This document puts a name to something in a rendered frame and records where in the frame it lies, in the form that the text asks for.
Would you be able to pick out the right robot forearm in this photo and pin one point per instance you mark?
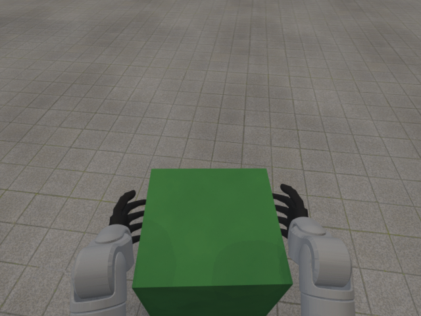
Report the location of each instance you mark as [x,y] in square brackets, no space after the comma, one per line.
[325,269]

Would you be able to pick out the left robot hand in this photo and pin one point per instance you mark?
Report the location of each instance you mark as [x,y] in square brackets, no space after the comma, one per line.
[121,210]

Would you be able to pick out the carton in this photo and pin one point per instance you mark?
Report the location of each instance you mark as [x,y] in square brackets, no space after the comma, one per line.
[210,244]

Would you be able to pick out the right robot hand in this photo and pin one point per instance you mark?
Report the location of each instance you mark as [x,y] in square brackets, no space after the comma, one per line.
[296,207]

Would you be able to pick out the left robot forearm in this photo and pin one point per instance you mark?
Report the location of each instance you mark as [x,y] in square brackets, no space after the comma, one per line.
[98,278]

